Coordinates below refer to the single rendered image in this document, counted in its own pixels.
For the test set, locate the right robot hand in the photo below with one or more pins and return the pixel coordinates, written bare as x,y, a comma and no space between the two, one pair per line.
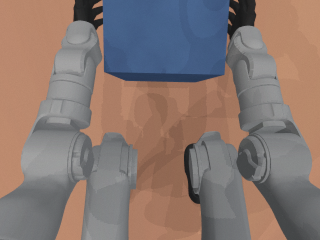
244,15

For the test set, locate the left robot hand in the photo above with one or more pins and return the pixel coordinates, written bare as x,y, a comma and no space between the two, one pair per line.
84,11

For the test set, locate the right robot upper arm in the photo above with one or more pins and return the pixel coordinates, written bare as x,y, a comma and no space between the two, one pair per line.
279,165

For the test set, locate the robot right shin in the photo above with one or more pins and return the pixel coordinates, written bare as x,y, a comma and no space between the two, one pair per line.
215,135

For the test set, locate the right robot foot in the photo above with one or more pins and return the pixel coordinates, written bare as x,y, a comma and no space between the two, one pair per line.
194,197

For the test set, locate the left robot upper arm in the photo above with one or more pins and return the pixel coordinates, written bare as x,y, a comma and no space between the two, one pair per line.
53,162

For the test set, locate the carton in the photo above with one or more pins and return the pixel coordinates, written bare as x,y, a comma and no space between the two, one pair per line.
165,40

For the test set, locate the robot left forearm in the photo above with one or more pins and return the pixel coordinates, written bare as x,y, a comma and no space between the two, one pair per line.
71,85

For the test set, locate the robot right forearm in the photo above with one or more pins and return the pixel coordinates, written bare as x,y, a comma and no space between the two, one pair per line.
262,109

